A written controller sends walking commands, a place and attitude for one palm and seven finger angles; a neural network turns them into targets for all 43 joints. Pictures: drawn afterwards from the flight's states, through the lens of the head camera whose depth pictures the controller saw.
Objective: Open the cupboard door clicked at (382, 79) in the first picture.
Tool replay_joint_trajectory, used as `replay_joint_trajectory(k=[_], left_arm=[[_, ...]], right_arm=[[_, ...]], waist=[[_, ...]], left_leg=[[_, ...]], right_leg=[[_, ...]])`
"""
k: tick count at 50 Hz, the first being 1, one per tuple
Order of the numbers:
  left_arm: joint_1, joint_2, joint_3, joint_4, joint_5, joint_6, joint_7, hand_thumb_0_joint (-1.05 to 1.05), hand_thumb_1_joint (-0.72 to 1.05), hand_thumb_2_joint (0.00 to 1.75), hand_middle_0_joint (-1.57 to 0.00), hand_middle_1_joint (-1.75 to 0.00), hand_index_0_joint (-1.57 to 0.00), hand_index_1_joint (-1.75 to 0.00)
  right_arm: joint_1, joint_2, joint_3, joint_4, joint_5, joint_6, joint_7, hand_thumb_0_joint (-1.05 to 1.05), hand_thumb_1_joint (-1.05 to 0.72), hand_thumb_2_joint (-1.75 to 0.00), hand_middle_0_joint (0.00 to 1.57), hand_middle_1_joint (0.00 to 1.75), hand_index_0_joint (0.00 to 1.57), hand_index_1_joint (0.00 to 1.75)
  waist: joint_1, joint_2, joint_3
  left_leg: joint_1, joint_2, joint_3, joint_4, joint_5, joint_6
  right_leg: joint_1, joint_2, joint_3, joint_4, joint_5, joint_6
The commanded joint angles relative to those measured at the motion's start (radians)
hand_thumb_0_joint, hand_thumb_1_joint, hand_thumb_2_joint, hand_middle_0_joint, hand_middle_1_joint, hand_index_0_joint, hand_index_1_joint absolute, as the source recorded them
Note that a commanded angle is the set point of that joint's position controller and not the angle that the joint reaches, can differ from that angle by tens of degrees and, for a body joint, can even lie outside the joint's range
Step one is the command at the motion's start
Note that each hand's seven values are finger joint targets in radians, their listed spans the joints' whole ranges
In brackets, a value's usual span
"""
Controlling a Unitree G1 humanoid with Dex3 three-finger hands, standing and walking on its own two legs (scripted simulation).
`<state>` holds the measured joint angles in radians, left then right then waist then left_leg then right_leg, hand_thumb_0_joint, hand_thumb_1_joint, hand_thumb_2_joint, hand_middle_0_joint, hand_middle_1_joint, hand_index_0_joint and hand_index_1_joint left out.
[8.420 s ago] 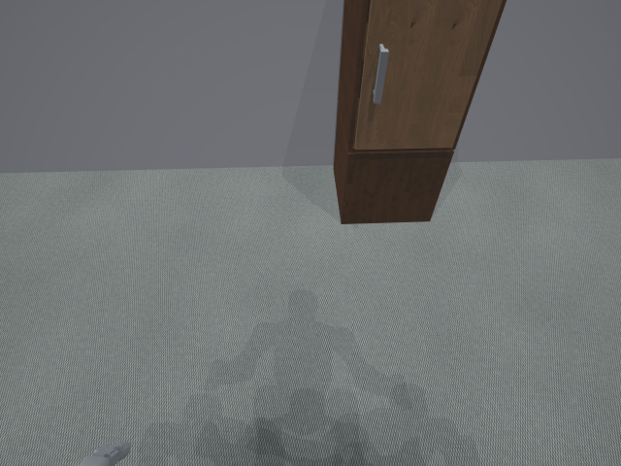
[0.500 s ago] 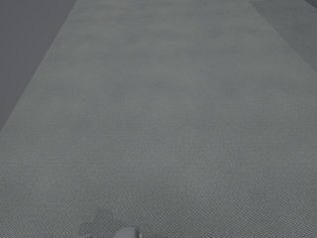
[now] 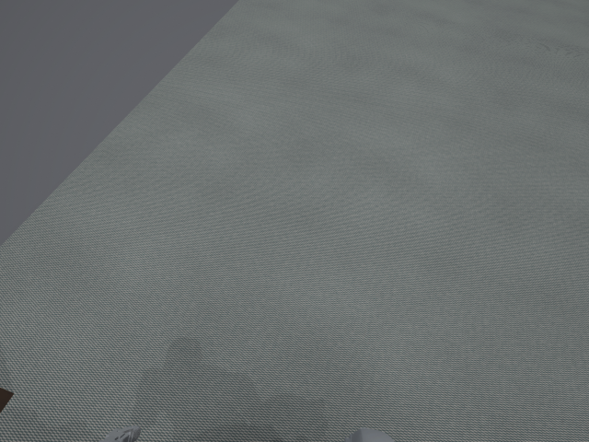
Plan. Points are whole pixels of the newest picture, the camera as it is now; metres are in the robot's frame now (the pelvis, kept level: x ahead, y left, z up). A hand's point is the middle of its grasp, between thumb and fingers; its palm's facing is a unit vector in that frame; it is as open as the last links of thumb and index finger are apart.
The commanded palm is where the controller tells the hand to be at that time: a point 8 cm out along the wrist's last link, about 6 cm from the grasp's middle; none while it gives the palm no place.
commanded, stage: turn to face it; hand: left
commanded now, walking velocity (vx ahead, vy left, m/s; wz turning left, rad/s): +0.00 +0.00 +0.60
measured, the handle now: out of the picture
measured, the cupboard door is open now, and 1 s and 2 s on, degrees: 0 0 0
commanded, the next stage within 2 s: none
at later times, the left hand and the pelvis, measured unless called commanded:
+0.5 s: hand out of the picture +0.00 +0.16 -0.15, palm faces +0.32 -0.91 -0.27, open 7.4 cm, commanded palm none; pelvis -0.01 -0.05 +0.00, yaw +19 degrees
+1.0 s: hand out of the picture -0.08 +0.23 -0.16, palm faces +0.60 -0.76 -0.25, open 7.4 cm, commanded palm none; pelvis -0.04 -0.01 +0.00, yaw +35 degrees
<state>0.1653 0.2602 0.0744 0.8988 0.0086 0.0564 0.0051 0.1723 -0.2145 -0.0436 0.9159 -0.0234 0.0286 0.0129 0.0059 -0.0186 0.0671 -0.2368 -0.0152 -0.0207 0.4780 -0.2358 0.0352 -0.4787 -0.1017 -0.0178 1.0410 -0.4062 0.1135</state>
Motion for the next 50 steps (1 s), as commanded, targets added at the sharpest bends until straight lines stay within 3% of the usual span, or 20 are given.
replay_joint_trajectory(k=[1,5,7,8,9,10,11,12,13,15,25,27,29,31,32,33,34,36,39,50], left_arm=[[-0.044,0.068,0.010,-0.103,0.002,-0.023,0.012,0.00,0.90,0.90,-0.20,-0.30,-0.20,-0.30],[-0.012,0.058,0.006,-0.113,-0.005,-0.035,0.014,0.00,0.90,0.90,-0.20,-0.30,-0.20,-0.30],[0.053,0.070,0.010,-0.096,-0.007,-0.047,0.018,0.00,0.90,0.90,-0.20,-0.30,-0.20,-0.30],[0.096,0.102,0.017,-0.087,-0.004,-0.058,0.022,0.00,0.90,0.90,-0.20,-0.30,-0.20,-0.30],[0.118,0.203,0.036,-0.089,0.015,-0.071,0.032,0.00,0.90,0.90,-0.20,-0.30,-0.20,-0.30],[0.117,0.247,0.038,-0.097,0.015,-0.064,0.034,0.00,0.90,0.90,-0.20,-0.30,-0.20,-0.30],[0.085,0.215,0.028,-0.108,0.012,-0.058,0.035,0.00,0.90,0.90,-0.20,-0.30,-0.20,-0.30],[0.022,0.161,0.022,-0.115,0.009,-0.065,0.036,0.00,0.90,0.90,-0.20,-0.30,-0.20,-0.30],[-0.023,0.143,0.013,-0.125,0.008,-0.062,0.031,0.00,0.90,0.90,-0.20,-0.30,-0.20,-0.30],[-0.053,0.104,-0.001,-0.136,0.008,-0.065,0.029,0.00,0.90,0.90,-0.20,-0.30,-0.20,-0.30],[0.110,0.167,0.022,-0.063,0.024,-0.058,0.030,0.00,0.90,0.90,-0.20,-0.30,-0.20,-0.30],[0.118,0.182,0.027,-0.053,0.024,-0.053,0.027,0.00,0.90,0.90,-0.20,-0.30,-0.20,-0.30],[0.100,0.186,0.030,-0.045,0.022,-0.048,0.024,0.00,0.90,0.90,-0.20,-0.30,-0.20,-0.30],[0.088,0.164,0.031,-0.052,0.007,-0.038,0.019,0.00,0.90,0.90,-0.20,-0.30,-0.20,-0.30],[0.091,0.104,0.022,-0.080,-0.001,-0.033,0.012,0.00,0.90,0.90,-0.20,-0.30,-0.20,-0.30],[0.020,0.061,0.001,-0.124,0.004,-0.028,0.013,0.00,0.90,0.90,-0.20,-0.30,-0.20,-0.30],[-0.025,0.091,0.003,-0.133,0.009,-0.020,0.016,0.00,0.90,0.90,-0.20,-0.30,-0.20,-0.30],[-0.032,0.085,0.016,-0.093,0.010,-0.015,0.016,0.00,0.90,0.90,-0.20,-0.30,-0.20,-0.30],[0.028,0.095,0.019,-0.054,0.009,-0.022,0.002,0.00,0.90,0.90,-0.20,-0.30,-0.20,-0.30],[-0.077,0.084,0.014,-0.108,0.004,-0.024,0.016,0.00,0.90,0.90,-0.20,-0.30,-0.20,-0.30]], right_arm=[[0.037,-0.224,-0.069,-0.061,0.000,-0.009,-0.015,0.00,-0.90,-0.90,0.20,0.30,0.20,0.30],[0.010,-0.229,-0.077,-0.074,-0.003,-0.003,-0.014,0.00,-0.90,-0.90,0.20,0.30,0.20,0.30],[-0.010,-0.221,-0.079,-0.080,0.003,0.000,-0.013,0.00,-0.90,-0.90,0.20,0.30,0.20,0.30],[-0.005,-0.191,-0.077,-0.087,0.011,-0.002,-0.011,0.00,-0.90,-0.90,0.20,0.30,0.20,0.30],[0.025,-0.114,-0.065,-0.101,0.020,-0.001,-0.004,0.00,-0.90,-0.90,0.20,0.30,0.20,0.30],[-0.002,-0.120,-0.067,-0.125,0.012,0.001,-0.007,0.00,-0.90,-0.90,0.20,0.30,0.20,0.30],[-0.007,-0.148,-0.075,-0.120,0.005,0.009,-0.004,0.00,-0.90,-0.90,0.20,0.30,0.20,0.30],[0.015,-0.151,-0.079,-0.085,0.000,0.022,0.003,0.00,-0.90,-0.90,0.20,0.30,0.20,0.30],[0.032,-0.144,-0.082,-0.062,-0.002,0.030,0.008,0.00,-0.90,-0.90,0.20,0.30,0.20,0.30],[0.069,-0.129,-0.075,-0.041,-0.003,0.033,0.019,0.00,-0.90,-0.90,0.20,0.30,0.20,0.30],[-0.076,-0.093,-0.044,-0.074,0.011,0.025,0.023,0.00,-0.90,-0.90,0.20,0.30,0.20,0.30],[-0.071,-0.090,-0.038,-0.075,0.014,0.017,0.020,0.00,-0.90,-0.90,0.20,0.30,0.20,0.30],[-0.026,-0.095,-0.039,-0.071,0.015,0.010,0.018,0.00,-0.90,-0.90,0.20,0.30,0.20,0.30],[0.071,-0.151,-0.053,-0.050,0.011,-0.006,0.017,0.00,-0.90,-0.90,0.20,0.30,0.20,0.30],[0.123,-0.265,-0.080,-0.044,0.004,-0.016,0.010,0.00,-0.90,-0.90,0.20,0.30,0.20,0.30],[0.187,-0.337,-0.095,-0.028,0.011,-0.013,0.000,0.00,-0.90,-0.90,0.20,0.30,0.20,0.30],[0.204,-0.326,-0.089,-0.014,0.008,-0.007,-0.004,0.00,-0.90,-0.90,0.20,0.30,0.20,0.30],[0.094,-0.256,-0.070,-0.034,0.004,-0.013,-0.025,0.00,-0.90,-0.90,0.20,0.30,0.20,0.30],[0.007,-0.213,-0.051,-0.069,0.008,-0.021,-0.024,0.00,-0.90,-0.90,0.20,0.30,0.20,0.30],[0.088,-0.218,-0.070,-0.055,-0.001,-0.011,-0.020,0.00,-0.90,-0.90,0.20,0.30,0.20,0.30]], waist=[[-0.042,0.171,-0.078],[-0.027,0.214,-0.110],[0.009,0.170,-0.133],[0.029,0.103,-0.156],[0.037,-0.198,-0.179],[0.045,-0.292,-0.149],[0.028,-0.170,-0.111],[-0.001,-0.213,-0.075],[-0.026,-0.171,-0.036],[-0.046,-0.161,-0.022],[0.041,-0.180,-0.067],[0.047,-0.204,-0.090],[0.022,-0.210,-0.110],[-0.037,-0.082,-0.172],[-0.070,0.232,-0.197],[-0.103,0.352,-0.191],[-0.106,0.221,-0.168],[-0.066,0.257,-0.100],[-0.018,0.173,-0.101],[-0.055,0.147,-0.090]], left_leg=[[0.069,0.237,-0.264,-0.136,0.325,0.134],[0.030,0.208,-0.319,-0.078,0.393,0.122],[-0.036,0.174,-0.319,-0.009,0.376,0.087],[-0.128,0.125,-0.294,0.066,0.256,0.040],[-0.324,-0.006,-0.135,0.278,-0.080,-0.047],[-0.376,-0.053,-0.048,0.498,-0.376,-0.083],[-0.351,-0.011,-0.085,0.643,-0.339,-0.072],[-0.344,0.015,-0.102,0.706,-0.271,-0.074],[-0.344,0.020,-0.070,0.760,-0.206,-0.083],[-0.342,0.037,-0.028,0.776,-0.118,-0.100],[-0.253,0.065,0.093,0.380,-0.214,-0.117],[-0.187,0.048,0.121,0.301,-0.217,-0.102],[-0.113,0.042,0.140,0.184,-0.157,-0.091],[0.110,0.060,0.093,-0.061,0.082,-0.068],[0.277,0.285,-0.225,-0.119,0.357,0.031],[0.286,0.441,-0.396,-0.122,0.692,0.144],[0.228,0.449,-0.329,-0.104,0.603,0.175],[0.148,0.330,-0.282,-0.125,0.487,0.128],[0.121,0.233,-0.187,-0.134,0.444,0.092],[0.108,0.227,-0.383,-0.161,0.248,0.145]], right_leg=[[-0.008,0.019,0.002,-0.110,-0.022,0.000],[0.133,0.072,-0.016,-0.329,-0.012,-0.016],[0.278,0.082,-0.027,-0.522,0.126,-0.024],[0.417,0.026,0.016,-0.667,0.217,-0.033],[0.574,-0.230,0.257,-0.776,0.255,-0.109],[0.456,-0.421,0.397,-0.782,0.370,-0.222],[0.347,-0.393,0.315,-0.771,0.326,-0.257],[0.271,-0.327,0.266,-0.801,0.212,-0.228],[0.245,-0.275,0.205,-0.801,0.154,-0.206],[0.260,-0.207,0.058,-0.765,0.249,-0.177],[0.411,-0.280,-0.061,-0.672,0.508,-0.233],[0.405,-0.289,-0.076,-0.636,0.560,-0.231],[0.391,-0.290,-0.114,-0.574,0.551,-0.202],[0.273,-0.245,-0.179,-0.374,0.432,-0.122],[0.014,-0.112,-0.215,-0.153,0.052,-0.038],[-0.137,-0.034,-0.125,0.013,-0.305,-0.006],[-0.118,-0.053,-0.053,0.097,-0.250,-0.025],[-0.141,-0.049,-0.003,0.146,-0.114,-0.020],[-0.095,-0.026,-0.001,0.150,0.028,-0.012],[-0.053,0.026,0.040,-0.088,-0.012,-0.003]])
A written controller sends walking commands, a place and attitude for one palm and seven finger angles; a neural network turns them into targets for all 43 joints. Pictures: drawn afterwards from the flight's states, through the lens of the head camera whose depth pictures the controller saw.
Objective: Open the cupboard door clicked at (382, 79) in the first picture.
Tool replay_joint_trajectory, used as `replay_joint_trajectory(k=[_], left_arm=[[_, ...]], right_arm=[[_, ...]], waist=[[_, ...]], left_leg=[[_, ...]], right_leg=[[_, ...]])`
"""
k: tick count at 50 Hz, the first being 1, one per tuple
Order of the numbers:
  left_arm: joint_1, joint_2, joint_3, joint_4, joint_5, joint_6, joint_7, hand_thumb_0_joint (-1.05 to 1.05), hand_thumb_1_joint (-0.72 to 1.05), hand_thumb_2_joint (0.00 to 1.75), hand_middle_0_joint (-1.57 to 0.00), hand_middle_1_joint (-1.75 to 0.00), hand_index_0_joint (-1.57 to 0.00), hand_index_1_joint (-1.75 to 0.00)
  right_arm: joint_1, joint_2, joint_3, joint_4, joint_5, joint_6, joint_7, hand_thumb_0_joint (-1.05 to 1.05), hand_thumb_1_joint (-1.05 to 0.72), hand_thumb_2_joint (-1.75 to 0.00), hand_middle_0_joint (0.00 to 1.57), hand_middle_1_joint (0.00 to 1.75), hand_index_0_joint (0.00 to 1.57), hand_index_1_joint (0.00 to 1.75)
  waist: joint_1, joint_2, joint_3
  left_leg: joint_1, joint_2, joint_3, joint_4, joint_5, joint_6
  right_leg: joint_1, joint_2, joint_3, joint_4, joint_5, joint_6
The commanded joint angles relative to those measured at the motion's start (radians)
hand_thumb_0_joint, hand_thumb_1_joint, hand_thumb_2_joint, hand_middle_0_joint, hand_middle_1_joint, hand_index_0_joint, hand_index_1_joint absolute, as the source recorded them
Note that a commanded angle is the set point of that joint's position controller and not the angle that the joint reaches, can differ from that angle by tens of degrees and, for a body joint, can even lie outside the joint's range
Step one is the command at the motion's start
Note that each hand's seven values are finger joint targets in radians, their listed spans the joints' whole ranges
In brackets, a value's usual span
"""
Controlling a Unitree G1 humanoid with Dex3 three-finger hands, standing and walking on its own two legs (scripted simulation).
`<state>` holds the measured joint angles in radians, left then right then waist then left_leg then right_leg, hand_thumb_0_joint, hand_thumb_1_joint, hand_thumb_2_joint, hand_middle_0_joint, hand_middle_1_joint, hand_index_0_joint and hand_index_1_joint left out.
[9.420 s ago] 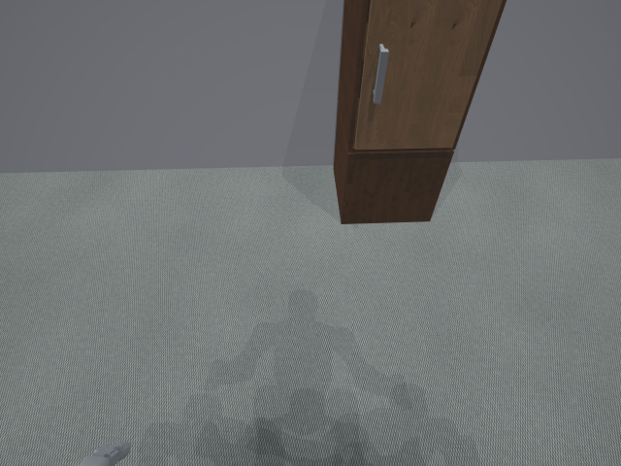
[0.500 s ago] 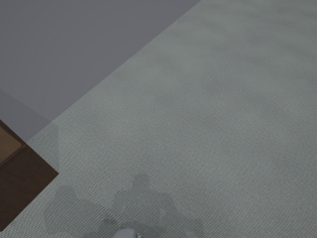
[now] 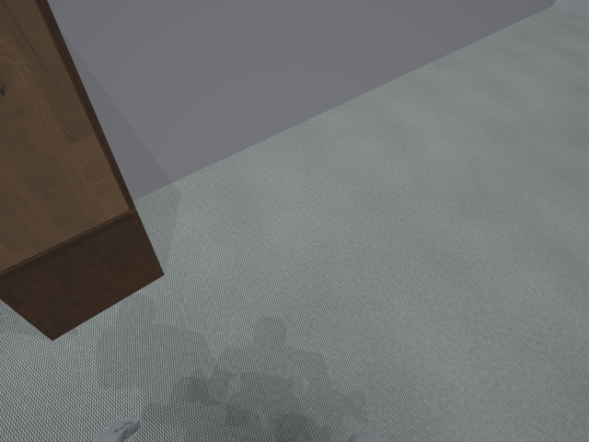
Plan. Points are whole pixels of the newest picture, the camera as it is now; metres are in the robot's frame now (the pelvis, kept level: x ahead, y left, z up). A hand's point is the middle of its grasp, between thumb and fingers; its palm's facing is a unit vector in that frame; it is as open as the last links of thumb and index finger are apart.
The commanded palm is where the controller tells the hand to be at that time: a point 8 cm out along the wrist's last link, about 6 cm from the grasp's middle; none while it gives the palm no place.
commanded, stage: turn to face it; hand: left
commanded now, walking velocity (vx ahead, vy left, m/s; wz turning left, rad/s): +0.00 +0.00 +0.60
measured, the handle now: out of the picture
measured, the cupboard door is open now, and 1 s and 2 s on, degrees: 0 0 0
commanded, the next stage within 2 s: take the last steps up to it in 1.14 s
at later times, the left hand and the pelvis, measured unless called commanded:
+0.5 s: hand out of the picture -0.01 +0.15 -0.14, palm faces +0.34 -0.90 -0.29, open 7.4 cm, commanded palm none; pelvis -0.03 -0.06 +0.00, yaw +20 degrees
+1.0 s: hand out of the picture -0.11 +0.20 -0.16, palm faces +0.59 -0.76 -0.26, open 7.4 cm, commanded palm none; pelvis -0.05 -0.03 +0.00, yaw +34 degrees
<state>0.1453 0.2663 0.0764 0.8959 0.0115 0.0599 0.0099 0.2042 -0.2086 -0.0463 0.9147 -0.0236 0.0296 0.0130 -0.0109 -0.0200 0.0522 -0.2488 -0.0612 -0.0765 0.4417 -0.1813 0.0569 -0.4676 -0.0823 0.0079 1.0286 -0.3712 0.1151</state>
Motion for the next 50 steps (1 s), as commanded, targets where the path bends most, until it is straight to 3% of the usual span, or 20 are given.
replay_joint_trajectory(k=[1,4,8,9,10,11,12,14,17,24,29,32,33,34,35,36,37,38,41,50], left_arm=[[-0.061,0.071,0.010,-0.111,-0.001,-0.029,0.013,0.00,0.90,0.90,-0.20,-0.30,-0.20,-0.30],[-0.051,0.063,0.004,-0.118,-0.006,-0.035,0.016,0.00,0.90,0.90,-0.20,-0.30,-0.20,-0.30],[0.064,0.074,0.010,-0.095,-0.014,-0.045,0.023,0.00,0.90,0.90,-0.20,-0.30,-0.20,-0.30],[0.106,0.112,0.019,-0.088,-0.009,-0.054,0.027,0.00,0.90,0.90,-0.20,-0.30,-0.20,-0.30],[0.122,0.199,0.037,-0.093,0.007,-0.062,0.034,0.00,0.90,0.90,-0.20,-0.30,-0.20,-0.30],[0.089,0.230,0.033,-0.112,0.009,-0.054,0.036,0.00,0.90,0.90,-0.20,-0.30,-0.20,-0.30],[0.031,0.201,0.022,-0.129,0.006,-0.048,0.037,0.00,0.90,0.90,-0.20,-0.30,-0.20,-0.30],[-0.069,0.133,0.012,-0.145,0.001,-0.054,0.034,0.00,0.90,0.90,-0.20,-0.30,-0.20,-0.30],[-0.028,0.093,-0.004,-0.126,0.002,-0.068,0.026,0.00,0.90,0.90,-0.20,-0.30,-0.20,-0.30],[0.118,0.125,0.009,-0.066,0.013,-0.066,0.028,0.00,0.90,0.90,-0.20,-0.30,-0.20,-0.30],[0.147,0.166,0.026,-0.042,0.021,-0.059,0.023,0.00,0.90,0.90,-0.20,-0.30,-0.20,-0.30],[0.132,0.177,0.031,-0.029,0.015,-0.051,0.019,0.00,0.90,0.90,-0.20,-0.30,-0.20,-0.30],[0.126,0.166,0.031,-0.031,0.006,-0.046,0.017,0.00,0.90,0.90,-0.20,-0.30,-0.20,-0.30],[0.136,0.123,0.021,-0.047,-0.001,-0.040,0.013,0.00,0.90,0.90,-0.20,-0.30,-0.20,-0.30],[0.102,0.052,0.000,-0.088,-0.003,-0.036,0.008,0.00,0.90,0.90,-0.20,-0.30,-0.20,-0.30],[0.043,0.078,-0.003,-0.099,0.006,-0.026,0.015,0.00,0.90,0.90,-0.20,-0.30,-0.20,-0.30],[0.030,0.071,-0.002,-0.092,0.008,-0.023,0.013,0.00,0.90,0.90,-0.20,-0.30,-0.20,-0.30],[0.025,0.063,0.003,-0.071,0.007,-0.023,0.014,0.00,0.90,0.90,-0.20,-0.30,-0.20,-0.30],[0.070,0.075,0.005,-0.033,0.002,-0.026,0.003,0.00,0.90,0.90,-0.20,-0.30,-0.20,-0.30],[0.034,0.040,-0.009,-0.047,-0.001,-0.026,0.009,0.00,0.90,0.90,-0.20,-0.30,-0.20,-0.30]], right_arm=[[0.059,-0.226,-0.069,-0.055,-0.001,-0.011,-0.020,0.00,-0.90,-0.90,0.20,0.30,0.20,0.30],[0.053,-0.226,-0.072,-0.056,-0.002,-0.006,-0.020,0.00,-0.90,-0.90,0.20,0.30,0.20,0.30],[0.003,-0.211,-0.077,-0.073,0.004,0.004,-0.015,0.00,-0.90,-0.90,0.20,0.30,0.20,0.30],[-0.002,-0.184,-0.074,-0.079,0.011,0.004,-0.011,0.00,-0.90,-0.90,0.20,0.30,0.20,0.30],[0.028,-0.111,-0.064,-0.091,0.020,0.004,-0.007,0.00,-0.90,-0.90,0.20,0.30,0.20,0.30],[0.004,-0.139,-0.071,-0.107,0.007,0.005,-0.010,0.00,-0.90,-0.90,0.20,0.30,0.20,0.30],[0.007,-0.164,-0.079,-0.101,-0.001,0.013,-0.005,0.00,-0.90,-0.90,0.20,0.30,0.20,0.30],[0.066,-0.153,-0.083,-0.048,-0.005,0.034,0.007,0.00,-0.90,-0.90,0.20,0.30,0.20,0.30],[0.081,-0.123,-0.071,-0.025,-0.003,0.039,0.019,0.00,-0.90,-0.90,0.20,0.30,0.20,0.30],[-0.046,-0.124,-0.060,-0.051,0.002,0.040,0.020,0.00,-0.90,-0.90,0.20,0.30,0.20,0.30],[-0.097,-0.099,-0.036,-0.067,0.015,0.017,0.016,0.00,-0.90,-0.90,0.20,0.30,0.20,0.30],[-0.024,-0.108,-0.034,-0.054,0.015,0.004,0.009,0.00,-0.90,-0.90,0.20,0.30,0.20,0.30],[0.023,-0.135,-0.040,-0.042,0.013,-0.004,0.010,0.00,-0.90,-0.90,0.20,0.30,0.20,0.30],[0.071,-0.218,-0.059,-0.035,0.009,-0.015,0.008,0.00,-0.90,-0.90,0.20,0.30,0.20,0.30],[0.116,-0.320,-0.084,-0.032,0.009,-0.017,-0.002,0.00,-0.90,-0.90,0.20,0.30,0.20,0.30],[0.161,-0.325,-0.083,-0.007,0.009,-0.008,-0.007,0.00,-0.90,-0.90,0.20,0.30,0.20,0.30],[0.122,-0.292,-0.072,-0.011,0.005,-0.012,-0.015,0.00,-0.90,-0.90,0.20,0.30,0.20,0.30],[0.074,-0.261,-0.065,-0.019,0.002,-0.015,-0.026,0.00,-0.90,-0.90,0.20,0.30,0.20,0.30],[-0.035,-0.207,-0.040,-0.050,0.003,-0.019,-0.029,0.00,-0.90,-0.90,0.20,0.30,0.20,0.30],[-0.005,-0.200,-0.045,-0.041,-0.002,-0.011,-0.024,0.00,-0.90,-0.90,0.20,0.30,0.20,0.30]], waist=[[-0.040,0.157,-0.082],[-0.036,0.187,-0.104],[0.022,0.160,-0.128],[0.046,0.080,-0.140],[0.051,-0.197,-0.153],[0.050,-0.257,-0.104],[0.020,-0.140,-0.056],[-0.038,-0.150,-0.002],[-0.034,-0.141,0.022],[0.038,-0.158,-0.009],[0.063,-0.203,-0.067],[0.025,-0.198,-0.116],[-0.005,-0.125,-0.143],[-0.033,0.092,-0.189],[-0.063,0.370,-0.180],[-0.084,0.262,-0.188],[-0.065,0.212,-0.140],[-0.052,0.279,-0.122],[0.000,0.208,-0.060],[-0.016,0.173,-0.050]], left_leg=[[0.119,0.273,-0.344,-0.117,0.201,0.127],[0.092,0.255,-0.384,-0.083,0.279,0.124],[-0.070,0.181,-0.387,-0.024,0.202,0.063],[-0.191,0.133,-0.344,0.043,0.069,0.014],[-0.383,0.007,-0.153,0.264,-0.236,-0.071],[-0.396,-0.036,-0.036,0.490,-0.390,-0.103],[-0.349,0.009,-0.060,0.631,-0.348,-0.094],[-0.314,0.047,-0.028,0.742,-0.244,-0.102],[-0.332,0.061,0.027,0.804,-0.142,-0.128],[-0.327,0.099,0.073,0.622,-0.211,-0.148],[-0.198,0.094,0.152,0.343,-0.288,-0.131],[-0.047,0.073,0.187,0.127,-0.158,-0.110],[0.086,0.080,0.171,-0.017,-0.009,-0.098],[0.262,0.218,-0.014,-0.086,0.172,-0.047],[0.344,0.465,-0.317,-0.086,0.594,0.080],[0.302,0.505,-0.278,-0.056,0.650,0.153],[0.250,0.456,-0.219,-0.069,0.583,0.151],[0.227,0.394,-0.193,-0.059,0.573,0.131],[0.131,0.300,-0.081,-0.066,0.535,0.088],[0.078,0.292,-0.171,-0.099,0.314,0.115]], right_leg=[[-0.047,0.017,0.013,-0.106,-0.060,-0.008],[0.041,0.051,0.011,-0.226,-0.077,-0.022],[0.314,0.082,-0.007,-0.534,0.086,-0.046],[0.460,0.019,0.046,-0.677,0.129,-0.061],[0.589,-0.252,0.309,-0.808,0.019,-0.147],[0.415,-0.422,0.432,-0.830,0.056,-0.244],[0.271,-0.391,0.346,-0.828,0.011,-0.269],[0.177,-0.281,0.229,-0.837,-0.025,-0.216],[0.224,-0.198,0.032,-0.768,0.183,-0.189],[0.362,-0.263,0.002,-0.741,0.251,-0.224],[0.412,-0.302,-0.065,-0.631,0.516,-0.244],[0.382,-0.288,-0.133,-0.519,0.551,-0.193],[0.307,-0.264,-0.175,-0.422,0.485,-0.145],[0.131,-0.182,-0.210,-0.229,0.258,-0.082],[-0.141,-0.063,-0.185,-0.039,-0.297,-0.012],[-0.127,-0.064,-0.088,0.067,-0.303,-0.031],[-0.137,-0.075,-0.068,0.104,-0.238,-0.034],[-0.150,-0.069,-0.048,0.125,-0.181,-0.028],[-0.082,-0.045,-0.045,0.122,-0.062,-0.021],[0.048,0.010,-0.054,-0.167,-0.067,-0.025]])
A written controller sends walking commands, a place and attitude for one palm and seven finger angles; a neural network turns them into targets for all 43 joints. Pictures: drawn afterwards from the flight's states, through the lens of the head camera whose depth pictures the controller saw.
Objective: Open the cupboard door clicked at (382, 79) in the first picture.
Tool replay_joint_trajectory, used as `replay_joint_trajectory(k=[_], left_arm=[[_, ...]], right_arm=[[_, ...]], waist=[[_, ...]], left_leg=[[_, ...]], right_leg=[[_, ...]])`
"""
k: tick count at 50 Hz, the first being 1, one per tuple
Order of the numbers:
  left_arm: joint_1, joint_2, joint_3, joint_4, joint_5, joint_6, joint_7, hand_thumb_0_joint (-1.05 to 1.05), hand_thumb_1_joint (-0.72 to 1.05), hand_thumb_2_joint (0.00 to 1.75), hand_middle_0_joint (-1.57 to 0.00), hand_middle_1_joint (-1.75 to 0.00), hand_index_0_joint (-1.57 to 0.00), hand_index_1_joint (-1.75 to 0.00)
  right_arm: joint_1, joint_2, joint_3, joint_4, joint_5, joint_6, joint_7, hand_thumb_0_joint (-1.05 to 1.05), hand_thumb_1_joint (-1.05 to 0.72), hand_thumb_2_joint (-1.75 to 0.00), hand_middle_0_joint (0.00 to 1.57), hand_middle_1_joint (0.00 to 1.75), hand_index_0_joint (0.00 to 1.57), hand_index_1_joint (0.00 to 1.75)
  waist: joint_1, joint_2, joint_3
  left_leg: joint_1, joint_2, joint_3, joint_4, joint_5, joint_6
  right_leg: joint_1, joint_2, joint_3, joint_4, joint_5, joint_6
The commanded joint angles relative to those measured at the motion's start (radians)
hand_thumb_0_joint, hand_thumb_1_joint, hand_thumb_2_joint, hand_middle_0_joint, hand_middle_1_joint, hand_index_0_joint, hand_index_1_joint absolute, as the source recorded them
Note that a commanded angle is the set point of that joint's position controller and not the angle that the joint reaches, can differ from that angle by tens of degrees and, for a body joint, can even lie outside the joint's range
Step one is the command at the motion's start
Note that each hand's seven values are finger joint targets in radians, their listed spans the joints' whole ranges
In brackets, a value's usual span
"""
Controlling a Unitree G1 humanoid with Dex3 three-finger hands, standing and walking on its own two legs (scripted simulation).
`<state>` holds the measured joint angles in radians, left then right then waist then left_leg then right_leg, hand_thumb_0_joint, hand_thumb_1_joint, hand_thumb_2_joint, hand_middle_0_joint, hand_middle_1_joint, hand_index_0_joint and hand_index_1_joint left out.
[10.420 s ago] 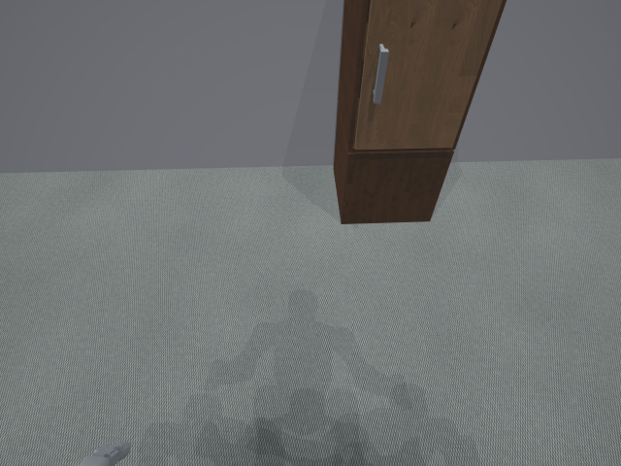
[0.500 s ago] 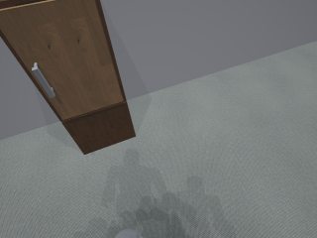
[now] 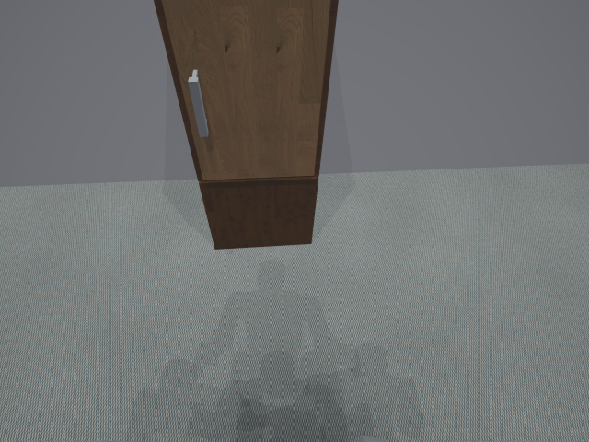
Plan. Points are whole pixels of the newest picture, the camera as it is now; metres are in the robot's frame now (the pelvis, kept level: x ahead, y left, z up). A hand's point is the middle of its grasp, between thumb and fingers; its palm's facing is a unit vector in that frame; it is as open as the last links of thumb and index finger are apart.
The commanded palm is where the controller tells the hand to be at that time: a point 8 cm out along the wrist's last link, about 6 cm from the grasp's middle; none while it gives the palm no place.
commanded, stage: turn to face it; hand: left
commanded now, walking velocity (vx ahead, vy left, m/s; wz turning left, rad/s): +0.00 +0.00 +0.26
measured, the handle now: (199, 104) +0.88 +0.32 -0.05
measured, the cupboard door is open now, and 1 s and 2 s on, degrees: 0 0 0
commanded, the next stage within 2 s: take the last steps up to it in 0.14 s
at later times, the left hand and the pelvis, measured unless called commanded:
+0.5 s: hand out of the picture -0.03 +0.14 -0.15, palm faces +0.23 -0.94 -0.24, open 7.3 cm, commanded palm none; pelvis +0.00 -0.04 +0.01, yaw +9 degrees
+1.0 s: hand (180, 432) +0.16 +0.19 -0.17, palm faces +0.16 -0.97 -0.19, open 7.4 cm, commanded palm none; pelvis +0.12 +0.00 -0.01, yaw +8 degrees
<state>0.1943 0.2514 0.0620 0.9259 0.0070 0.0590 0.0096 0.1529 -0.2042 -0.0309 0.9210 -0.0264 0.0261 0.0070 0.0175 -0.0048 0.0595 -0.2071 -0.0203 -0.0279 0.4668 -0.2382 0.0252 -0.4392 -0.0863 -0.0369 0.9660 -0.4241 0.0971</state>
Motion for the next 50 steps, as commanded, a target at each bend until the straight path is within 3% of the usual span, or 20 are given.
replay_joint_trajectory(k=[1,5,6,7,8,9,13,16,19,25,27,30,31,32,33,34,37,41,46,50], left_arm=[[-0.005,0.049,0.004,-0.077,0.002,-0.029,0.011,0.00,0.90,0.90,-0.20,-0.30,-0.20,-0.30],[0.105,0.054,0.007,-0.043,-0.001,-0.053,0.016,0.00,0.90,0.90,-0.20,-0.30,-0.20,-0.30],[0.130,0.094,0.013,-0.033,0.006,-0.066,0.020,0.00,0.90,0.90,-0.20,-0.30,-0.20,-0.30],[0.147,0.185,0.031,-0.031,0.021,-0.076,0.028,0.00,0.90,0.90,-0.20,-0.30,-0.20,-0.30],[0.152,0.214,0.029,-0.044,0.016,-0.071,0.026,0.00,0.90,0.90,-0.20,-0.30,-0.20,-0.30],[0.105,0.176,0.029,-0.052,0.014,-0.068,0.032,0.00,0.90,0.90,-0.20,-0.30,-0.20,-0.30],[-0.002,0.095,0.012,-0.068,0.011,-0.072,0.024,0.00,0.90,0.90,-0.20,-0.30,-0.20,-0.30],[0.070,0.081,0.011,-0.032,0.012,-0.087,0.022,0.00,0.90,0.90,-0.20,-0.30,-0.20,-0.30],[0.168,0.069,0.009,0.023,0.018,-0.101,0.020,0.00,0.90,0.90,-0.20,-0.30,-0.20,-0.30],[0.242,0.087,0.013,0.099,0.030,-0.109,0.012,0.00,0.90,0.90,-0.20,-0.30,-0.20,-0.30],[0.237,0.088,0.015,0.117,0.029,-0.105,0.007,0.00,0.90,0.90,-0.20,-0.30,-0.20,-0.30],[0.192,0.062,0.011,0.138,0.012,-0.096,0.004,0.00,0.90,0.90,-0.20,-0.30,-0.20,-0.30],[0.184,0.023,0.000,0.135,0.007,-0.093,-0.001,0.00,0.90,0.90,-0.20,-0.30,-0.20,-0.30],[0.165,-0.036,-0.014,0.112,0.004,-0.089,-0.008,0.00,0.90,0.90,-0.20,-0.30,-0.20,-0.30],[0.100,-0.043,-0.018,0.075,0.013,-0.089,-0.008,0.00,0.90,0.90,-0.20,-0.30,-0.20,-0.30],[0.049,-0.025,-0.013,0.054,0.017,-0.091,-0.013,0.00,0.90,0.90,-0.20,-0.30,-0.20,-0.30],[0.075,-0.029,-0.001,0.103,0.025,-0.080,-0.025,0.00,0.90,0.90,-0.20,-0.30,-0.20,-0.30],[0.105,-0.050,-0.002,0.117,0.019,-0.073,-0.032,0.00,0.90,0.90,-0.20,-0.30,-0.20,-0.30],[-0.038,-0.052,-0.002,0.050,0.012,-0.070,-0.038,0.00,0.90,0.90,-0.20,-0.30,-0.20,-0.30],[-0.039,-0.040,0.005,0.039,0.006,-0.084,-0.040,0.00,0.90,0.90,-0.20,-0.30,-0.20,-0.30]], right_arm=[[0.039,-0.202,-0.060,-0.047,-0.001,-0.006,-0.018,0.00,-0.90,-0.90,0.20,0.30,0.20,0.30],[0.012,-0.181,-0.059,-0.044,0.008,-0.005,-0.016,0.00,-0.90,-0.90,0.20,0.30,0.20,0.30],[0.029,-0.139,-0.055,-0.040,0.016,-0.008,-0.012,0.00,-0.90,-0.90,0.20,0.30,0.20,0.30],[0.042,-0.067,-0.042,-0.058,0.024,-0.007,-0.008,0.00,-0.90,-0.90,0.20,0.30,0.20,0.30],[0.006,-0.104,-0.053,-0.076,0.020,0.007,-0.013,0.00,-0.90,-0.90,0.20,0.30,0.20,0.30],[0.009,-0.114,-0.060,-0.065,0.013,0.020,-0.013,0.00,-0.90,-0.90,0.20,0.30,0.20,0.30],[0.100,-0.097,-0.063,0.025,0.002,0.033,0.003,0.00,-0.90,-0.90,0.20,0.30,0.20,0.30],[0.100,-0.088,-0.059,0.040,-0.006,0.026,0.012,0.00,-0.90,-0.90,0.20,0.30,0.20,0.30],[0.047,-0.077,-0.055,0.033,-0.007,0.010,0.018,0.00,-0.90,-0.90,0.20,0.30,0.20,0.30],[0.020,-0.026,-0.033,0.038,0.002,-0.021,0.020,0.00,-0.90,-0.90,0.20,0.30,0.20,0.30],[0.052,-0.013,-0.028,0.052,0.005,-0.030,0.017,0.00,-0.90,-0.90,0.20,0.30,0.20,0.30],[0.196,-0.014,-0.022,0.114,0.009,-0.052,0.003,0.00,-0.90,-0.90,0.20,0.30,0.20,0.30],[0.265,-0.059,-0.030,0.139,0.010,-0.062,-0.007,0.00,-0.90,-0.90,0.20,0.30,0.20,0.30],[0.332,-0.137,-0.050,0.157,0.002,-0.065,-0.016,0.00,-0.90,-0.90,0.20,0.30,0.20,0.30],[0.381,-0.187,-0.059,0.161,-0.001,-0.058,-0.023,0.00,-0.90,-0.90,0.20,0.30,0.20,0.30],[0.363,-0.193,-0.056,0.150,0.001,-0.055,-0.025,0.00,-0.90,-0.90,0.20,0.30,0.20,0.30],[0.257,-0.069,-0.025,0.141,0.001,-0.075,-0.035,0.00,-0.90,-0.90,0.20,0.30,0.20,0.30],[0.271,-0.069,-0.020,0.147,0.009,-0.100,-0.041,0.00,-0.90,-0.90,0.20,0.30,0.20,0.30],[0.314,-0.072,-0.029,0.174,0.002,-0.102,-0.044,0.00,-0.90,-0.90,0.20,0.30,0.20,0.30],[0.295,-0.100,-0.039,0.187,-0.006,-0.096,-0.041,0.00,-0.90,-0.90,0.20,0.30,0.20,0.30]], waist=[[-0.039,0.167,-0.063],[0.016,0.124,-0.101],[0.022,0.022,-0.120],[0.024,-0.262,-0.120],[0.044,-0.258,-0.095],[0.019,-0.183,-0.062],[-0.034,-0.139,-0.018],[-0.007,-0.150,-0.020],[0.034,-0.150,-0.004],[0.056,-0.146,-0.008],[0.042,-0.156,-0.010],[-0.034,-0.088,-0.036],[-0.065,0.061,-0.053],[-0.098,0.289,-0.027],[-0.122,0.303,0.033],[-0.113,0.194,0.088],[-0.058,0.171,0.161],[-0.022,0.110,0.100],[-0.042,0.117,0.127],[-0.027,0.153,0.088]], left_leg=[[0.030,0.251,-0.234,-0.115,0.385,0.148],[-0.065,0.192,-0.217,-0.003,0.331,0.088],[-0.147,0.128,-0.171,0.089,0.187,0.032],[-0.313,-0.018,-0.019,0.290,-0.164,-0.042],[-0.292,-0.018,-0.045,0.474,-0.372,-0.046],[-0.292,0.004,-0.083,0.586,-0.330,-0.044],[-0.286,0.030,-0.039,0.740,-0.114,-0.061],[-0.323,0.054,-0.003,0.688,-0.060,-0.078],[-0.361,0.084,0.021,0.578,-0.075,-0.079],[-0.253,0.092,0.096,0.259,-0.179,-0.056],[-0.162,0.076,0.127,0.176,-0.172,-0.044],[0.134,0.052,0.180,-0.067,-0.030,-0.040],[0.275,0.117,0.091,-0.118,-0.083,-0.024],[0.324,0.324,-0.205,-0.233,-0.292,0.049],[0.268,0.444,-0.357,-0.341,-0.396,0.121],[0.214,0.473,-0.362,-0.352,-0.389,0.145],[0.073,0.359,-0.166,-0.355,-0.181,0.105],[0.141,0.307,-0.021,-0.314,0.155,0.113],[0.167,0.317,0.038,-0.286,0.280,0.126],[0.133,0.327,0.073,-0.188,0.378,0.102]], right_leg=[[0.048,0.025,-0.013,-0.155,-0.015,-0.012],[0.281,0.042,-0.027,-0.495,0.209,-0.024],[0.395,-0.037,0.050,-0.599,0.290,-0.041],[0.463,-0.281,0.319,-0.657,0.413,-0.133],[0.311,-0.399,0.381,-0.689,0.457,-0.241],[0.247,-0.371,0.319,-0.703,0.390,-0.266],[0.169,-0.206,0.132,-0.737,0.112,-0.187],[0.243,-0.200,0.125,-0.784,-0.011,-0.167],[0.322,-0.224,0.160,-0.812,-0.066,-0.185],[0.344,-0.245,0.150,-0.812,-0.039,-0.235],[0.293,-0.229,0.123,-0.796,-0.028,-0.232],[0.130,-0.145,0.022,-0.673,-0.080,-0.172],[0.007,-0.096,-0.025,-0.540,-0.074,-0.134],[-0.170,0.005,-0.126,-0.303,-0.092,-0.087],[-0.252,0.031,-0.108,-0.118,-0.136,-0.086],[-0.283,-0.010,-0.055,-0.027,-0.092,-0.099],[-0.236,-0.052,-0.009,0.100,0.072,-0.087],[-0.235,-0.046,-0.024,0.124,0.185,-0.058],[-0.239,-0.054,-0.049,-0.085,0.217,-0.060],[-0.028,-0.008,-0.085,-0.285,0.196,-0.099]])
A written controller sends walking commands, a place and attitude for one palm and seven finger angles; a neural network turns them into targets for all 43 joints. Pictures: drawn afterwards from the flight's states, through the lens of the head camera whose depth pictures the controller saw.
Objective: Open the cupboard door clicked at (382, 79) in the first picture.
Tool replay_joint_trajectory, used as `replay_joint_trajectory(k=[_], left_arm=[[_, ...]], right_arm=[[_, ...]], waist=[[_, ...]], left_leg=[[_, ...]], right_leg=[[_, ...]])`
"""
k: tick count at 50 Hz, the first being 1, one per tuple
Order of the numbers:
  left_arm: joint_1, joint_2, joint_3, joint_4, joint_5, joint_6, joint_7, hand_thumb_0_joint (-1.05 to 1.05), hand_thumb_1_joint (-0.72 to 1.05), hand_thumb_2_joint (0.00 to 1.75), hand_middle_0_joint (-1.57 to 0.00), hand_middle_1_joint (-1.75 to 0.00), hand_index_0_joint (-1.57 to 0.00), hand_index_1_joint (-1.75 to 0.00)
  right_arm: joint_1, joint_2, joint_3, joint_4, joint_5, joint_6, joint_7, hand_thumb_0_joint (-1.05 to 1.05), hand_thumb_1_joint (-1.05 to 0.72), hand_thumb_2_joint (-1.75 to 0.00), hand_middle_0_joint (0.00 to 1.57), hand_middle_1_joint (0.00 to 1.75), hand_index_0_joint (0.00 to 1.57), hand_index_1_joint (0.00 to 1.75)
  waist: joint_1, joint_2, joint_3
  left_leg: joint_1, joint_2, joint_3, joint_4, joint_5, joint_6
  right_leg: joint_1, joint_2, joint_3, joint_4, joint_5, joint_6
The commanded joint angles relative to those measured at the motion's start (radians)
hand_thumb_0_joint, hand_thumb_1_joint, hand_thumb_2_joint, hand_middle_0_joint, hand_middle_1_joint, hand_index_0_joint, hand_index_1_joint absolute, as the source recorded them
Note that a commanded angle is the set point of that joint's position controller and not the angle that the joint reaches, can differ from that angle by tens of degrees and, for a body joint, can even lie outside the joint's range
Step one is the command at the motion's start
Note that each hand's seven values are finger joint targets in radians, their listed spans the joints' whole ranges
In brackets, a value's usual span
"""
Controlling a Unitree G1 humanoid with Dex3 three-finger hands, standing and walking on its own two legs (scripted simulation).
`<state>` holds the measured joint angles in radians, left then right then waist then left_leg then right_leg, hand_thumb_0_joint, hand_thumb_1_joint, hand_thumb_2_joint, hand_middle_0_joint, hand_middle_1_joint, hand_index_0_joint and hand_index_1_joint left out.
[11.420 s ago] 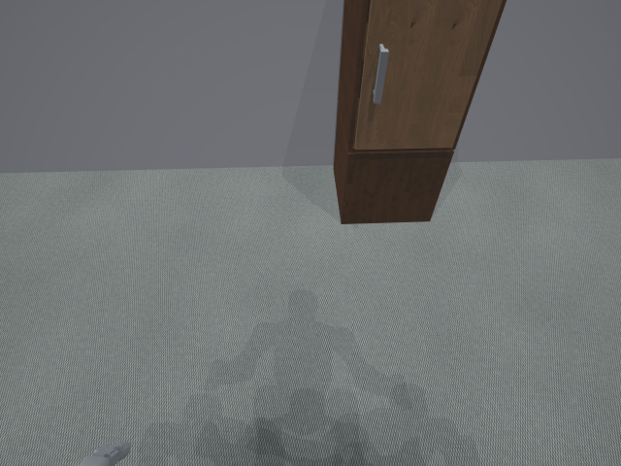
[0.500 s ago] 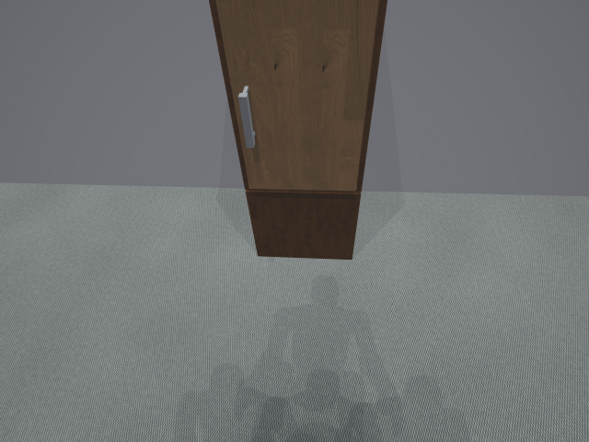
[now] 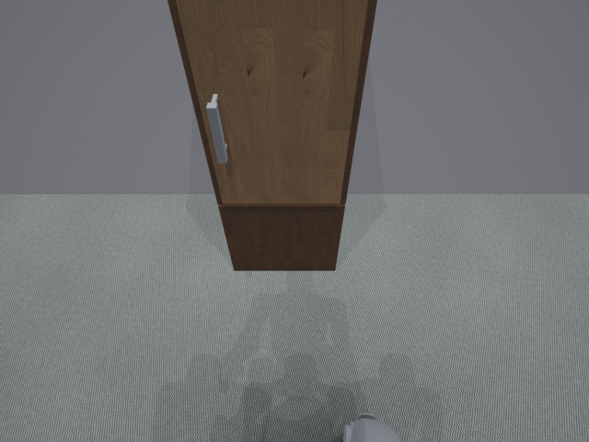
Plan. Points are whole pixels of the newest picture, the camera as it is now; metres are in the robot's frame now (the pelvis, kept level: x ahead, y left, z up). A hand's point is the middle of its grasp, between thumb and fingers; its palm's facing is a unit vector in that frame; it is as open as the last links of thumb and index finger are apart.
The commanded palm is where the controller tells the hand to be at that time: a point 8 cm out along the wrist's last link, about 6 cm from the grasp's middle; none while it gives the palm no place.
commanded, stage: take the last steps up to it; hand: left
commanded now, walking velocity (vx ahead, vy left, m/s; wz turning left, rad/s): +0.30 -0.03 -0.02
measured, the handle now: (219, 129) +0.79 +0.22 -0.04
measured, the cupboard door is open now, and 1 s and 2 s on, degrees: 0 0 0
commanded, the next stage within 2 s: come to a stop and stand still in 0.52 s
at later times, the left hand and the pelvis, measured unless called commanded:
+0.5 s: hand (223, 438) +0.16 +0.12 -0.16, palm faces +0.12 -0.98 -0.16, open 7.3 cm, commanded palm none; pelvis +0.18 -0.04 +0.01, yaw +2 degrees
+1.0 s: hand (211, 334) +0.33 +0.17 -0.16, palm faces +0.08 -0.97 -0.25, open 7.3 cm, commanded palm none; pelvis +0.27 -0.03 +0.00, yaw +1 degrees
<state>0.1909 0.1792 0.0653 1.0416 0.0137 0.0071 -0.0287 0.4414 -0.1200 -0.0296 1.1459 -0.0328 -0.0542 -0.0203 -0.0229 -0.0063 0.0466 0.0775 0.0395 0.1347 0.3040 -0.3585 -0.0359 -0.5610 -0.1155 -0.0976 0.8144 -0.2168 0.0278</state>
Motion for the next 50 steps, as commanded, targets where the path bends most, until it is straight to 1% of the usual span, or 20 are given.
replay_joint_trajectory(k=[1,2,3,4,5,6,7,9,12,19,24,28,29,30,31,32,34,37,45,50], left_arm=[[0.021,0.044,0.007,-0.058,0.002,-0.037,-0.001,0.00,0.90,0.90,-0.20,-0.30,-0.20,-0.30],[0.141,0.067,0.013,-0.021,0.005,-0.048,0.002,0.00,0.90,0.90,-0.20,-0.30,-0.20,-0.30],[0.307,0.125,0.029,0.029,0.012,-0.064,0.008,0.00,0.90,0.90,-0.20,-0.30,-0.20,-0.30],[0.408,0.252,0.060,0.055,0.018,-0.078,0.024,0.00,0.90,0.90,-0.20,-0.30,-0.20,-0.30],[0.411,0.291,0.059,0.056,-0.005,-0.072,0.031,0.00,0.90,0.90,-0.20,-0.30,-0.20,-0.30],[0.292,0.266,0.055,0.028,-0.007,-0.064,0.035,0.00,0.90,0.90,-0.20,-0.30,-0.20,-0.30],[0.198,0.215,0.040,0.001,-0.004,-0.066,0.035,0.00,0.90,0.90,-0.20,-0.30,-0.20,-0.30],[0.073,0.136,0.014,-0.031,-0.001,-0.070,0.039,0.00,0.90,0.90,-0.20,-0.30,-0.20,-0.30],[0.069,0.089,-0.004,-0.022,0.005,-0.082,0.040,0.00,0.90,0.90,-0.20,-0.30,-0.20,-0.30],[0.169,0.088,-0.006,0.023,0.010,-0.097,0.042,0.00,0.90,0.90,-0.20,-0.30,-0.20,-0.30],[0.216,0.106,-0.006,0.047,0.013,-0.093,0.044,0.00,0.90,0.90,-0.20,-0.30,-0.20,-0.30],[0.208,0.104,-0.004,0.058,0.007,-0.077,0.047,0.00,0.90,0.90,-0.20,-0.30,-0.20,-0.30],[0.209,0.088,-0.006,0.059,0.005,-0.072,0.046,0.00,0.90,0.90,-0.20,-0.30,-0.20,-0.30],[0.225,0.058,-0.012,0.049,0.000,-0.068,0.042,0.00,0.90,0.90,-0.20,-0.30,-0.20,-0.30],[0.244,0.009,-0.025,0.033,-0.007,-0.069,0.038,0.00,0.90,0.90,-0.20,-0.30,-0.20,-0.30],[0.214,0.023,-0.027,0.021,0.000,-0.065,0.047,0.00,0.90,0.90,-0.20,-0.30,-0.20,-0.30],[0.195,-0.001,-0.035,0.056,-0.007,-0.046,0.056,0.00,0.90,0.90,-0.20,-0.30,-0.20,-0.30],[0.221,-0.014,-0.036,0.075,-0.007,-0.020,0.063,0.00,0.90,0.90,-0.20,-0.30,-0.20,-0.30],[0.133,0.056,0.008,-0.021,0.006,0.044,0.062,0.00,0.90,0.90,-0.20,-0.30,-0.20,-0.30],[0.108,0.052,0.006,-0.063,0.001,0.031,0.059,0.00,0.90,0.90,-0.20,-0.30,-0.20,-0.30]], right_arm=[[0.000,-0.192,-0.043,-0.036,0.002,-0.013,-0.013,0.00,-0.90,-0.90,0.20,0.30,0.20,0.30],[-0.009,-0.196,-0.045,-0.035,0.007,-0.012,-0.011,0.00,-0.90,-0.90,0.20,0.30,0.20,0.30],[-0.011,-0.188,-0.046,-0.037,0.015,-0.014,-0.003,0.00,-0.90,-0.90,0.20,0.30,0.20,0.30],[0.054,-0.110,-0.032,-0.057,0.029,-0.013,0.009,0.00,-0.90,-0.90,0.20,0.30,0.20,0.30],[0.009,-0.115,-0.029,-0.095,0.035,-0.006,0.008,0.00,-0.90,-0.90,0.20,0.30,0.20,0.30],[-0.013,-0.120,-0.037,-0.088,0.036,0.002,0.008,0.00,-0.90,-0.90,0.20,0.30,0.20,0.30],[-0.078,-0.101,-0.038,-0.092,0.028,0.004,0.015,0.00,-0.90,-0.90,0.20,0.30,0.20,0.30],[-0.068,-0.087,-0.038,-0.077,0.012,0.016,0.017,0.00,-0.90,-0.90,0.20,0.30,0.20,0.30],[-0.010,-0.065,-0.031,-0.057,0.002,0.040,0.022,0.00,-0.90,-0.90,0.20,0.30,0.20,0.30],[-0.180,-0.070,-0.029,-0.133,0.008,0.037,0.037,0.00,-0.90,-0.90,0.20,0.30,0.20,0.30],[-0.283,-0.071,-0.019,-0.167,0.012,0.019,0.043,0.00,-0.90,-0.90,0.20,0.30,0.20,0.30],[-0.221,-0.084,-0.017,-0.147,0.011,0.006,0.035,0.00,-0.90,-0.90,0.20,0.30,0.20,0.30],[-0.139,-0.112,-0.024,-0.120,0.008,-0.002,0.031,0.00,-0.90,-0.90,0.20,0.30,0.20,0.30],[-0.033,-0.176,-0.036,-0.097,0.001,-0.011,0.021,0.00,-0.90,-0.90,0.20,0.30,0.20,0.30],[0.031,-0.254,-0.051,-0.081,0.001,-0.007,0.010,0.00,-0.90,-0.90,0.20,0.30,0.20,0.30],[0.021,-0.246,-0.042,-0.081,0.010,0.009,0.001,0.00,-0.90,-0.90,0.20,0.30,0.20,0.30],[-0.142,-0.148,-0.008,-0.103,0.016,0.005,-0.021,0.00,-0.90,-0.90,0.20,0.30,0.20,0.30],[-0.218,-0.135,-0.010,-0.114,0.018,0.012,-0.031,0.00,-0.90,-0.90,0.20,0.30,0.20,0.30],[-0.258,-0.214,-0.056,-0.137,0.008,0.060,-0.037,0.00,-0.90,-0.90,0.20,0.30,0.20,0.30],[-0.296,-0.224,-0.069,-0.155,0.001,0.073,-0.019,0.00,-0.90,-0.90,0.20,0.30,0.20,0.30]], waist=[[0.040,0.122,0.073],[0.096,0.075,0.003],[0.167,-0.019,-0.107],[0.182,-0.340,-0.240],[0.164,-0.328,-0.254],[0.127,-0.207,-0.157],[0.112,-0.157,-0.061],[0.037,-0.052,-0.011],[-0.007,-0.079,-0.022],[0.026,-0.046,0.029],[0.059,-0.062,0.045],[0.023,-0.072,0.025],[-0.009,-0.006,-0.011],[-0.042,0.136,-0.079],[-0.044,0.318,-0.130],[-0.038,0.223,-0.121],[0.019,0.135,-0.070],[0.037,0.069,-0.083],[0.030,0.148,-0.065],[0.042,0.222,-0.061]], left_leg=[[-0.169,0.252,-0.067,0.054,0.570,0.152],[-0.188,0.217,-0.042,0.204,0.622,0.127],[-0.273,0.155,-0.006,0.431,0.530,0.092],[-0.526,0.010,0.033,0.779,-0.017,0.050],[-0.604,-0.021,-0.101,0.990,-0.245,0.060],[-0.617,0.035,-0.145,1.072,-0.170,0.074],[-0.655,0.068,-0.153,1.087,-0.074,0.072],[-0.598,0.109,-0.161,1.029,0.052,0.061],[-0.565,0.103,-0.129,0.919,0.120,0.034],[-0.663,0.105,-0.098,0.616,0.156,0.009],[-0.582,0.074,-0.059,0.399,0.126,0.023],[-0.383,0.029,-0.018,0.234,0.179,0.042],[-0.232,0.021,-0.030,0.174,0.231,0.049],[-0.063,0.138,-0.183,0.118,0.326,0.101],[0.066,0.347,-0.436,0.042,0.502,0.205],[0.004,0.388,-0.439,0.020,0.564,0.256],[-0.154,0.333,-0.310,0.028,0.839,0.230],[-0.185,0.284,-0.196,0.038,0.945,0.204],[-0.212,0.324,-0.177,0.073,0.891,0.223],[-0.260,0.276,-0.155,0.110,0.686,0.174]], right_leg=[[0.193,0.053,-0.050,-0.160,0.000,-0.039],[0.350,0.080,-0.063,-0.230,0.046,-0.048],[0.574,0.050,-0.006,-0.279,0.072,-0.066],[0.791,-0.236,0.394,-0.392,0.091,-0.153],[0.742,-0.343,0.599,-0.526,0.089,-0.211],[0.607,-0.334,0.559,-0.579,-0.162,-0.228],[0.457,-0.296,0.522,-0.620,-0.287,-0.199],[0.287,-0.236,0.347,-0.625,-0.246,-0.163],[0.245,-0.165,0.167,-0.642,-0.081,-0.136],[0.384,-0.177,0.137,-0.659,0.084,-0.195],[0.439,-0.197,0.125,-0.604,0.203,-0.200],[0.415,-0.156,0.062,-0.479,0.256,-0.156],[0.351,-0.111,0.025,-0.345,0.246,-0.131],[0.234,-0.021,-0.039,-0.134,0.112,-0.083],[0.050,0.087,-0.094,0.112,-0.329,-0.038],[0.038,0.074,-0.003,0.223,-0.424,-0.046],[0.115,0.001,0.075,0.184,-0.321,-0.018],[0.219,0.007,0.079,0.032,-0.244,0.008],[0.137,0.054,0.095,0.156,-0.241,0.002],[0.245,0.060,0.051,-0.087,-0.166,-0.008]])
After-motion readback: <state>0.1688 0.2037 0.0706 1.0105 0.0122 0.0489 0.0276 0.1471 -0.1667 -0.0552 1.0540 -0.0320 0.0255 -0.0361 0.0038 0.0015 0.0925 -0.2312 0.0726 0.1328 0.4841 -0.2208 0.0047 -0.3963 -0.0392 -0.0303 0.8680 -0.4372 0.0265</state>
